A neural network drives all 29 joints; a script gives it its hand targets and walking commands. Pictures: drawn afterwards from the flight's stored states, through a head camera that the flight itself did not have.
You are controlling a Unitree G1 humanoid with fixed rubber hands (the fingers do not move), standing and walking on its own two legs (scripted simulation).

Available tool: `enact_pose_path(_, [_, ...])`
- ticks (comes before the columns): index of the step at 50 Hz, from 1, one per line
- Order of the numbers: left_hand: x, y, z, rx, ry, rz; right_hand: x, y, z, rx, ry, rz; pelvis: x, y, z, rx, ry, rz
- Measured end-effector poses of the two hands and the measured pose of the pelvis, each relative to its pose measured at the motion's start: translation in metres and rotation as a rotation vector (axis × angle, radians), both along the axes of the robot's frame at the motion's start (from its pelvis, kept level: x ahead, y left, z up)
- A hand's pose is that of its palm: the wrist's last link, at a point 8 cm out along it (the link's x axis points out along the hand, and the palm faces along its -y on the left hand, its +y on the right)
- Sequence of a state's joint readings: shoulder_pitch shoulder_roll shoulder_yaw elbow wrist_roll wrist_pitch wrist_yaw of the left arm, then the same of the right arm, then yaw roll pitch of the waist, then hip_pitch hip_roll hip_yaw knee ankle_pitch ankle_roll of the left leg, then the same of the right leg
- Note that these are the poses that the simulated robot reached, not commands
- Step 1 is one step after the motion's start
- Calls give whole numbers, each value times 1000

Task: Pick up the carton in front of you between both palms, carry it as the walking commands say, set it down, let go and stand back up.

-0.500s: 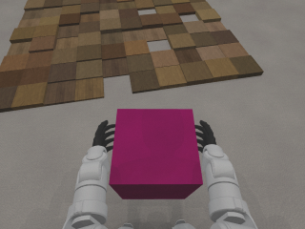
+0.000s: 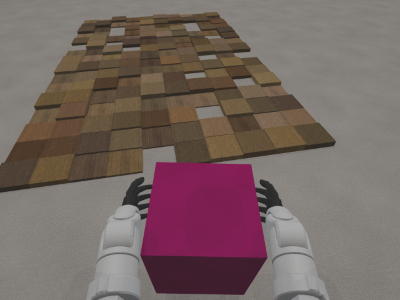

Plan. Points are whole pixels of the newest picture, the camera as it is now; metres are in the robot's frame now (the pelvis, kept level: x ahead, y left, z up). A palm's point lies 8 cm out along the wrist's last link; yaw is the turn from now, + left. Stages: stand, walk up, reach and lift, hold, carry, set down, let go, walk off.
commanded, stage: reach and lift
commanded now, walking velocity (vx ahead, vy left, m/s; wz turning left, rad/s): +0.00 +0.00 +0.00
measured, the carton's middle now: (201, 231) +0.30 +0.00 -0.04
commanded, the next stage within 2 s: hold in 0.78 s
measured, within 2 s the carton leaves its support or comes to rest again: neither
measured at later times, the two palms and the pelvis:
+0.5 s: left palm (135, 207) +0.31 +0.14 +0.04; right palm (277, 209) +0.30 -0.16 +0.03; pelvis +0.01 +0.00 +0.00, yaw +0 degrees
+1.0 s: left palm (132, 204) +0.30 +0.14 +0.06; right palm (279, 207) +0.29 -0.16 +0.05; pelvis +0.01 +0.00 +0.01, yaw +0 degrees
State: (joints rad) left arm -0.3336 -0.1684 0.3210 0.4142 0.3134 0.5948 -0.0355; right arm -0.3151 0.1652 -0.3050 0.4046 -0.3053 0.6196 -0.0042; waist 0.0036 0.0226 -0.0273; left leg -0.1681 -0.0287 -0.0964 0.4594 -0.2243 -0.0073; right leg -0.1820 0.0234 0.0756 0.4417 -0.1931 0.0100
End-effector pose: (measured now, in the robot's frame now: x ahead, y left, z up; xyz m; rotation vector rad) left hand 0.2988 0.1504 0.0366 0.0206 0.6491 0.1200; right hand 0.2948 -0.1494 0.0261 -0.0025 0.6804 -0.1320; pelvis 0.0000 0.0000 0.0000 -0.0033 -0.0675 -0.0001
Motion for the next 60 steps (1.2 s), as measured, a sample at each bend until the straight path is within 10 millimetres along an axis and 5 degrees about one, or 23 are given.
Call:
enact_pose_path(15, [13, -9, 5, -1, -22, -16, 8, -9, 4, 2, -22, -18, 8, -2, 2, 1, 0, -8])
enact_pose_path(60, [-5, -4, 22, 5, -6, -6, -4, -3, 25, -16, -7, 8, 7, -3, 4, 0, -80, -4])
